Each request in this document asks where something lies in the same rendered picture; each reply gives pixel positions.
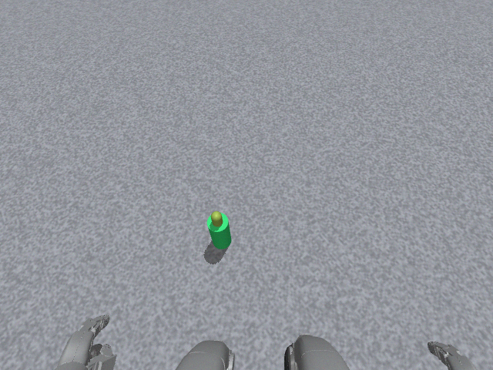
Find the right robot hand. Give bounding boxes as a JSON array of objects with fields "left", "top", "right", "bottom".
[{"left": 428, "top": 341, "right": 477, "bottom": 370}]

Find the bottle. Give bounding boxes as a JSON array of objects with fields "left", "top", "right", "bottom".
[{"left": 207, "top": 211, "right": 231, "bottom": 249}]

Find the left robot hand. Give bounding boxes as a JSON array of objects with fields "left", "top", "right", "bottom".
[{"left": 57, "top": 315, "right": 117, "bottom": 370}]

